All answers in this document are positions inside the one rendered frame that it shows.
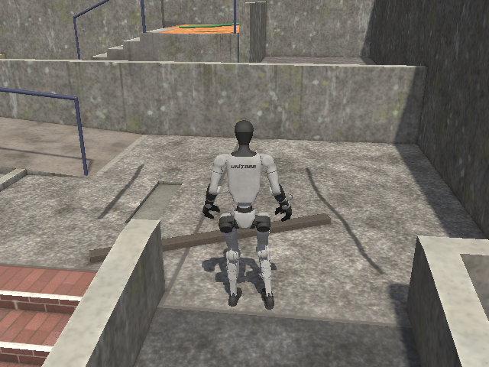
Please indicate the right robot upper arm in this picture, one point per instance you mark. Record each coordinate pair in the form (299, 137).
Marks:
(272, 175)

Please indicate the robot left foot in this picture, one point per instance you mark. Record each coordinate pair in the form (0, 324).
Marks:
(232, 301)

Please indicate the robot right hand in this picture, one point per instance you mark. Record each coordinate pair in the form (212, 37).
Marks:
(287, 211)

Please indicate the robot left hand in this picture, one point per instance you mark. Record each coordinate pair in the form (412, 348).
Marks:
(206, 211)

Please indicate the left robot upper arm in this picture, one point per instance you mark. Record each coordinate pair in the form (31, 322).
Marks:
(219, 162)

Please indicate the robot left shin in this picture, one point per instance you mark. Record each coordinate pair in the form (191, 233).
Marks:
(232, 271)

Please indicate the robot right forearm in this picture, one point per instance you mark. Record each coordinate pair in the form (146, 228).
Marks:
(282, 200)

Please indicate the robot left forearm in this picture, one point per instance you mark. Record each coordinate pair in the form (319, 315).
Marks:
(210, 199)

